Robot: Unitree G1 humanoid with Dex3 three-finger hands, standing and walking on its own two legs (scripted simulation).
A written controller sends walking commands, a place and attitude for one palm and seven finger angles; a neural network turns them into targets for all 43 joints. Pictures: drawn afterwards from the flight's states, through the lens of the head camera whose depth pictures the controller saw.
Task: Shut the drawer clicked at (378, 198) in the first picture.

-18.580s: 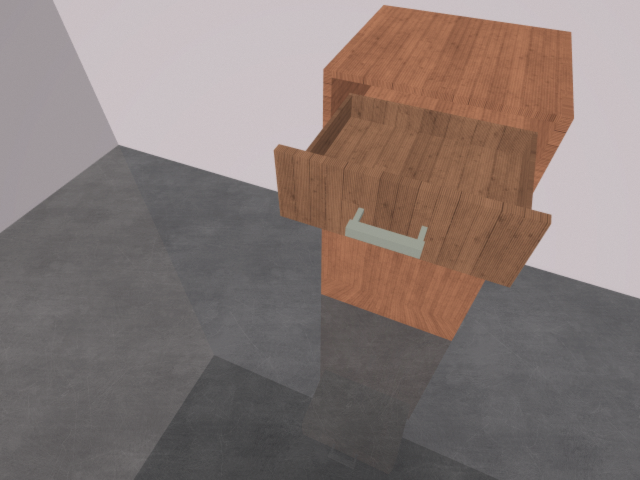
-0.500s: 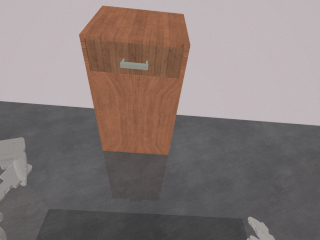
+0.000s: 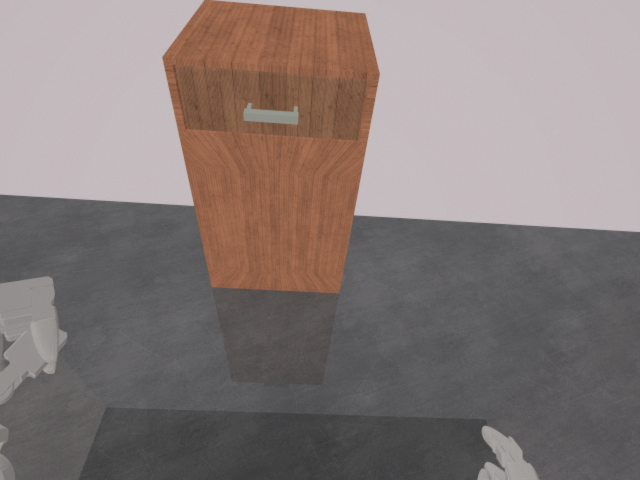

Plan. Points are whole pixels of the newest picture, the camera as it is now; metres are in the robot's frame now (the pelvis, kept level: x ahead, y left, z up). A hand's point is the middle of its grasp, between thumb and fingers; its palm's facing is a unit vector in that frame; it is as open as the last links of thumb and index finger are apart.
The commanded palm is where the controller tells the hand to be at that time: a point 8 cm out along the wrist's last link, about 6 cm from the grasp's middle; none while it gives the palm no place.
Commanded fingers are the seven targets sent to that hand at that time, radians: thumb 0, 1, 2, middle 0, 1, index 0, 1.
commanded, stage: stop stepping back and stand still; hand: left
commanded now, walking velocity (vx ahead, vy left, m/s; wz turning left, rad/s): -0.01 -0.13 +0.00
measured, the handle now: (272, 112) +0.91 +0.14 +0.01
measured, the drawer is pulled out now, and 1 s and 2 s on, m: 0.00 0.00 0.00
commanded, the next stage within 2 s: let the arm hang, fingers relaxed in 0.64 s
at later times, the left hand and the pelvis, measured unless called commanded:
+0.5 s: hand (104, 305) +0.23 +0.21 +0.17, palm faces +0.32 -0.82 -0.47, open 3.2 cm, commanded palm +0.17 +0.26 +0.19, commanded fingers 0.00 0.90 0.90 -1.40 -1.60 -1.40 -1.60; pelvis +0.03 -0.02 +0.01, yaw -1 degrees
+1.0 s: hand out of the picture +0.13 +0.19 -0.14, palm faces -0.03 -0.97 -0.23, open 3.0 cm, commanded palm none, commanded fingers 0.00 0.90 0.90 -0.84 -0.99 -0.84 -0.99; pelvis +0.02 +0.00 +0.00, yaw +1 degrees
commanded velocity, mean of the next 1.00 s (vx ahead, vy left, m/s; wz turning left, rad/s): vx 0.00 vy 0.00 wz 0.00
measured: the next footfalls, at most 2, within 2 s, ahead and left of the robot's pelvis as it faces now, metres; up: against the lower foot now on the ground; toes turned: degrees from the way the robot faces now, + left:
none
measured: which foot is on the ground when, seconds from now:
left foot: down 0.00-1.00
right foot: down 0.00-1.00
